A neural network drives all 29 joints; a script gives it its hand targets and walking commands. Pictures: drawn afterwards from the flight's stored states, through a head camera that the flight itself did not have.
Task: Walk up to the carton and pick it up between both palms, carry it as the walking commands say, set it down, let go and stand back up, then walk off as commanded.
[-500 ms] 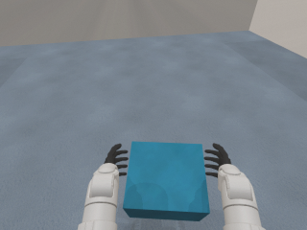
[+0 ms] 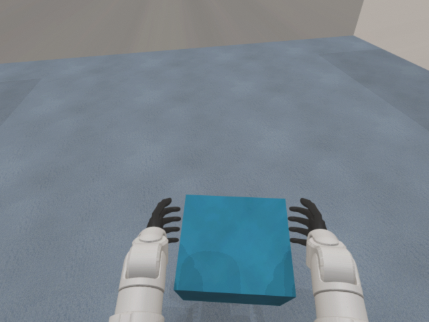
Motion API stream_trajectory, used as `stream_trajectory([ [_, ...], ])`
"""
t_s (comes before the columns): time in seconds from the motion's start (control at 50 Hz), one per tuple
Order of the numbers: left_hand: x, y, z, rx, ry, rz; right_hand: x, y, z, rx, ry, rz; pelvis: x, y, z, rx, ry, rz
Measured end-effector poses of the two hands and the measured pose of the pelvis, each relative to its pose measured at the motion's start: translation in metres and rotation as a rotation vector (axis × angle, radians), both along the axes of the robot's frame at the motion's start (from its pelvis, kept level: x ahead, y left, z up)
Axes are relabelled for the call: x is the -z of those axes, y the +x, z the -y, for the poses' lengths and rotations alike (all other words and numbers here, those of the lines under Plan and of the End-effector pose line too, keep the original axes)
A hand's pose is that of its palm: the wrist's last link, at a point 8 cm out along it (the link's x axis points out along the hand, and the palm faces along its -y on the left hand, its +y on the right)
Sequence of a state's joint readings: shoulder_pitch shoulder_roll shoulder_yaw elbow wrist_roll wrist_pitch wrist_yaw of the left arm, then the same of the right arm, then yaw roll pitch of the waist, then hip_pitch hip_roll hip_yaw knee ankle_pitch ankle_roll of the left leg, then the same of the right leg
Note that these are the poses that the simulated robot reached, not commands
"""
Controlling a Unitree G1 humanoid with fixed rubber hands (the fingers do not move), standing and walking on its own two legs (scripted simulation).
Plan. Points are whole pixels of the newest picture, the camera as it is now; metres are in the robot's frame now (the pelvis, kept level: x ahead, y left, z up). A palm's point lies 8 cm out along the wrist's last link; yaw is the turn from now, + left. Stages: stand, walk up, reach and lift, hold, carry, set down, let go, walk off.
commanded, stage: carry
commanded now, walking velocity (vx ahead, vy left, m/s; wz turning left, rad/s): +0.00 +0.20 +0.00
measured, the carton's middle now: (233, 250) +0.31 -0.01 -0.04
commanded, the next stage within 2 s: none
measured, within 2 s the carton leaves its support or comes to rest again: neither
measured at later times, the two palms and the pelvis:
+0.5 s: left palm (116, 244) +0.26 +0.21 +0.07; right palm (278, 240) +0.26 -0.08 +0.07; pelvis -0.03 +0.06 -0.02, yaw +1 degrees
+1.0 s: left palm (88, 252) +0.24 +0.25 +0.08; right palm (257, 261) +0.22 -0.04 +0.07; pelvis -0.06 +0.12 +0.00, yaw -1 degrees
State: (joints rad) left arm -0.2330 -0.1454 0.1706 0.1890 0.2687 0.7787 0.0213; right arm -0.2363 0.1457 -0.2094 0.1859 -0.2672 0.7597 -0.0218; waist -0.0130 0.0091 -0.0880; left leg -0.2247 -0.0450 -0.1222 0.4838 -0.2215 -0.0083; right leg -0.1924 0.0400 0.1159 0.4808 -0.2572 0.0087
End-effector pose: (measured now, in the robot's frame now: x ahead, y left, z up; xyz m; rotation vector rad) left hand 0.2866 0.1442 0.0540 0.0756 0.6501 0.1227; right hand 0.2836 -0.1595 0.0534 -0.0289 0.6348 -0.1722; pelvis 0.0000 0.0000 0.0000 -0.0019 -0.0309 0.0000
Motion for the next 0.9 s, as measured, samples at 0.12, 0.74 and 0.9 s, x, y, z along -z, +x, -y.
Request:
stream_trajectory([
  [0.12, 0.001, -0.005, -0.015, -0.035, -0.012, 0.009, 0.002, 0.000, -0.019, 0.046, 0.008, 0.007, 0.011, -0.006, -0.015, -0.013, 0.008, -0.059],
  [0.74, -0.024, -0.036, -0.078, -0.139, -0.037, -0.105, -0.023, -0.037, -0.089, 0.118, 0.029, -0.105, 0.012, -0.044, -0.084, 0.026, 0.006, -0.127],
  [0.9, -0.018, -0.049, -0.084, -0.100, -0.008, -0.155, -0.015, -0.059, -0.095, 0.148, 0.036, -0.155, 0.005, -0.055, -0.099, 0.021, 0.034, -0.105],
])
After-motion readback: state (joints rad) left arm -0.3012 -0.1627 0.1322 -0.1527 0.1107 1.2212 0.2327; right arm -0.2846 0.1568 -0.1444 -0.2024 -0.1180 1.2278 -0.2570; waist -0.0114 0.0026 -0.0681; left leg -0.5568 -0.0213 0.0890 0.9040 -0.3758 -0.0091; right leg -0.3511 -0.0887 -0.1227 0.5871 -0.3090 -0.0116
